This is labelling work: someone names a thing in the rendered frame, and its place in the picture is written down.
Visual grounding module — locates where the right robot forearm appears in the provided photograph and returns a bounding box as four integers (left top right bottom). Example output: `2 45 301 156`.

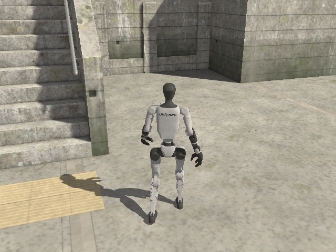
189 128 201 154

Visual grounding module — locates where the robot left upper arm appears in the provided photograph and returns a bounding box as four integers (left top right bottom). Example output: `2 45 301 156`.
143 105 158 133

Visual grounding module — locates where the left robot forearm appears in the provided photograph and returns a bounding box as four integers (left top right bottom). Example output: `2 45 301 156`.
141 125 149 140

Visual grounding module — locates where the robot left foot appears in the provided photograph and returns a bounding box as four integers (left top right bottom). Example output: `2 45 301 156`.
149 210 158 224

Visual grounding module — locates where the robot left hand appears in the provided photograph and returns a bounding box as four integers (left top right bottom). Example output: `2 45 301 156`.
141 137 153 145

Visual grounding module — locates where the robot right hand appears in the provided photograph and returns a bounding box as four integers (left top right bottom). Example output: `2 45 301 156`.
191 152 203 167

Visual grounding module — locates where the robot right upper arm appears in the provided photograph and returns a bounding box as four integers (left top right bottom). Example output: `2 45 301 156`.
180 106 193 136

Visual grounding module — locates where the humanoid robot torso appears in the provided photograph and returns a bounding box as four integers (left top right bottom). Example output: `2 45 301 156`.
156 103 181 158

